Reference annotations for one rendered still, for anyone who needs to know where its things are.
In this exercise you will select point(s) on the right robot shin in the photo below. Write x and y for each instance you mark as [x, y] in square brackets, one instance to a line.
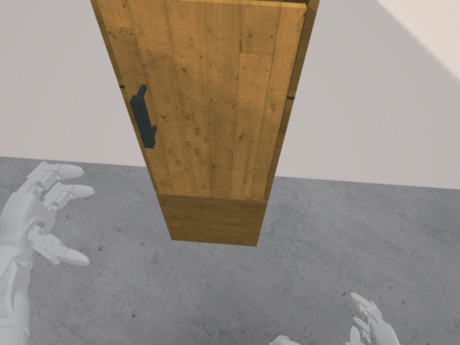
[282, 337]

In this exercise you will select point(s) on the robot left forearm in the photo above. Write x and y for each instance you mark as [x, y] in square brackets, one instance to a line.
[15, 306]

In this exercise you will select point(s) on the robot right hand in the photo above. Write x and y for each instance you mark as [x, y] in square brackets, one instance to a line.
[374, 330]

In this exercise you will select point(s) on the handle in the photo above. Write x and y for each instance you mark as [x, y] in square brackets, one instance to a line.
[147, 132]

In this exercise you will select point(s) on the cupboard door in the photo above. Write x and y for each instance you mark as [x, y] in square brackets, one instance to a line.
[217, 74]

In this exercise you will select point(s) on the robot left hand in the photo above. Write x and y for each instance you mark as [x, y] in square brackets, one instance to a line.
[24, 210]

